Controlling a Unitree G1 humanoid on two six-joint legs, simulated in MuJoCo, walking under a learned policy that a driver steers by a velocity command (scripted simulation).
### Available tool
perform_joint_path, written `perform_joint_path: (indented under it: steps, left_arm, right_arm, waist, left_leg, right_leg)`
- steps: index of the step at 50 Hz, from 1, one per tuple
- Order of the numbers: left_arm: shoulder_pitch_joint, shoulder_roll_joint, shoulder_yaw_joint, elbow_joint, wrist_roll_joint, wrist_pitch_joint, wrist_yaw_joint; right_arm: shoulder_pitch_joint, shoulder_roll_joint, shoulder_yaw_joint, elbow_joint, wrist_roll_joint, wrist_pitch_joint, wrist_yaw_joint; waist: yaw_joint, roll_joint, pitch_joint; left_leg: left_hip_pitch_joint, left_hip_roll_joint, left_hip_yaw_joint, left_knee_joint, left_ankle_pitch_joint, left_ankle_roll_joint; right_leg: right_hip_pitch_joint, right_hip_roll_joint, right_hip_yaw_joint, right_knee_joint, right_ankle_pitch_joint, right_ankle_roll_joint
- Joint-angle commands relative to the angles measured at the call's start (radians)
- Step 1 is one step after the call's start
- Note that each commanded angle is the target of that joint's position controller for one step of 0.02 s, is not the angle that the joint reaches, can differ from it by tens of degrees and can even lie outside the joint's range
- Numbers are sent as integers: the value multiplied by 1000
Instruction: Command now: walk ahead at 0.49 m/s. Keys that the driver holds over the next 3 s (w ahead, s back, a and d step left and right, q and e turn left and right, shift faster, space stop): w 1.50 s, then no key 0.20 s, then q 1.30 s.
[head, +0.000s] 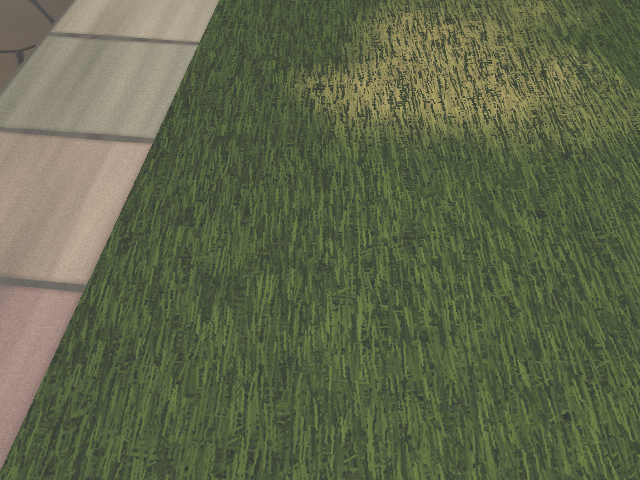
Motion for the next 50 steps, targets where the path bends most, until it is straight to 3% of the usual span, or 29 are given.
perform_joint_path:
  steps: [1,5,10,12,13,14,15,16,17,18,19,20,22,23,25,28,32,38,40,41,42,43,44,45,46,47,48,49,50]
  left_arm:
    - [34,46,14,-43,13,4,7]
    - [-128,29,7,-87,4,-7,-5]
    - [-254,41,2,-137,-9,-16,-36]
    - [-237,62,8,-145,-10,-25,-47]
    - [-190,79,16,-136,-9,-29,-49]
    - [-79,110,35,-105,-7,-32,-47]
    - [116,173,63,-50,-4,-34,-39]
    - [274,291,91,-25,16,-29,-34]
    - [306,250,80,-10,12,-24,-40]
    - [230,174,56,-24,6,-27,-41]
    - [134,131,41,-48,5,-25,-39]
    - [57,103,31,-60,9,-24,-44]
    - [14,64,19,-55,18,-26,-53]
    - [31,68,21,-43,18,-29,-54]
    - [68,97,29,-18,18,-33,-47]
    - [119,113,32,6,17,-24,-30]
    - [172,126,33,29,7,-16,-16]
    - [249,138,42,82,-3,7,-6]
    - [232,150,48,85,-5,16,-2]
    - [213,160,51,80,-4,19,-1]
    - [189,161,51,76,-3,25,-1]
    - [177,139,41,66,4,28,-2]
    - [196,104,24,39,26,25,-1]
    - [326,-34,-12,50,9,-1,-17]
    - [247,85,13,54,-17,-25,-20]
    - [147,131,26,21,-34,-37,-22]
    - [98,128,28,12,-28,-38,-13]
    - [76,119,37,9,-11,-30,-6]
    - [103,99,38,11,-7,-16,-5]
  right_arm:
    - [-38,-130,-20,-53,1,-18,-20]
    - [44,-158,-25,-36,17,-5,-36]
    - [119,-169,-32,-2,26,16,-39]
    - [111,-180,-38,0,27,27,-41]
    - [94,-188,-40,-4,27,32,-42]
    - [72,-182,-37,-10,23,37,-42]
    - [63,-148,-23,-25,11,39,-41]
    - [141,-54,8,-53,-1,22,-35]
    - [179,-29,19,-37,19,-5,-28]
    - [96,-145,-10,-52,43,-23,-24]
    - [14,-165,-16,-77,50,-29,-25]
    - [-25,-151,-18,-83,39,-24,-31]
    - [-7,-117,-25,-78,23,5,-37]
    - [11,-93,-23,-72,21,16,-38]
    - [-13,-88,-27,-84,18,28,-42]
    - [-131,-86,-31,-126,10,29,-42]
    - [-274,-66,-24,-165,15,21,-31]
    - [-416,-73,-18,-223,26,7,0]
    - [-396,-90,-23,-226,27,0,9]
    - [-347,-109,-33,-216,27,-3,10]
    - [-243,-137,-50,-186,25,-4,6]
    - [-63,-188,-76,-130,23,-3,-1]
    - [120,-274,-96,-96,11,2,-13]
    - [140,-300,-96,-83,4,4,-3]
    - [100,-205,-72,-91,16,1,-3]
    - [10,-164,-60,-109,20,-1,-6]
    - [-75,-144,-51,-127,15,-2,-5]
    - [-117,-116,-44,-131,6,-4,-1]
    - [-126,-96,-37,-124,-4,-7,1]
  waist:
    - [46,77,55]
    - [-12,77,55]
    - [-50,90,84]
    - [-26,102,71]
    - [6,114,46]
    - [68,111,-17]
    - [145,77,-146]
    - [148,-134,-313]
    - [139,-264,-403]
    - [133,-164,-268]
    - [108,-97,-168]
    - [75,-22,-97]
    - [22,-37,-45]
    - [12,-38,-38]
    - [3,-23,-11]
    - [26,-12,18]
    - [68,-19,48]
    - [99,-22,98]
    - [73,-34,77]
    - [43,-50,44]
    - [-16,-57,-20]
    - [-93,-37,-129]
    - [-132,121,-285]
    - [-51,371,-399]
    - [-81,244,-319]
    - [-65,188,-183]
    - [-27,87,-115]
    - [1,69,-63]
    - [33,97,-58]
  left_leg:
    - [-103,278,-206,-205,83,170]
    - [-13,264,-161,-191,94,127]
    - [147,325,-177,-122,68,113]
    - [194,350,-191,-70,115,98]
    - [198,347,-185,-16,218,86]
    - [184,308,-149,115,387,65]
    - [73,246,-96,357,414,33]
    - [-295,110,-18,766,80,-38]
    - [-521,26,-128,977,-420,-51]
    - [-615,97,-188,1064,-380,-29]
    - [-616,153,-160,1044,-283,-16]
    - [-570,193,-138,979,-203,-21]
    - [-464,234,-136,880,-121,-31]
    - [-443,233,-126,861,-104,-37]
    - [-481,237,-119,805,-48,-52]
    - [-568,239,-115,642,84,-72]
    - [-528,207,-82,408,238,-72]
    - [-557,181,-75,257,162,-39]
    - [-489,161,-60,229,90,-16]
    - [-395,134,-37,222,59,-1]
    - [-240,96,-4,208,56,19]
    - [17,101,-17,220,83,52]
    - [332,320,-288,228,89,120]
    - [600,501,-767,70,-102,274]
    - [538,463,-757,18,-188,226]
    - [394,433,-595,2,-131,178]
    - [237,398,-480,-25,-20,154]
    - [119,360,-397,-56,57,142]
    - [56,335,-344,-86,84,134]
  right_leg:
    - [-26,-42,1,-138,157,27]
    - [1,1,-36,-431,308,35]
    - [-2,31,-43,-584,226,18]
    - [48,47,-50,-626,145,-10]
    - [128,68,-69,-645,115,-26]
    - [280,103,-97,-667,103,-49]
    - [553,63,-49,-646,129,-93]
    - [959,-197,334,-665,92,-227]
    - [1084,-296,688,-829,-26,-314]
    - [976,-260,587,-844,-61,-258]
    - [830,-221,425,-856,2,-218]
    - [685,-175,315,-895,87,-197]
    - [537,-109,191,-961,154,-172]
    - [508,-96,158,-979,201,-179]
    - [499,-90,106,-1002,287,-191]
    - [538,-87,65,-1018,333,-185]
    - [557,-61,9,-1039,272,-155]
    - [734,-130,17,-976,280,-146]
    - [767,-144,15,-923,375,-131]
    - [765,-138,6,-869,514,-121]
    - [745,-108,-21,-750,678,-103]
    - [647,-51,-60,-540,694,-73]
    - [407,30,-107,-191,326,-36]
    - [42,204,-19,101,-363,11]
    - [-65,143,85,206,-365,-10]
    - [-109,93,54,198,-267,-26]
    - [-58,37,28,148,-166,-23]
    - [-12,8,19,90,-114,-19]
    - [49,-15,26,57,-78,-18]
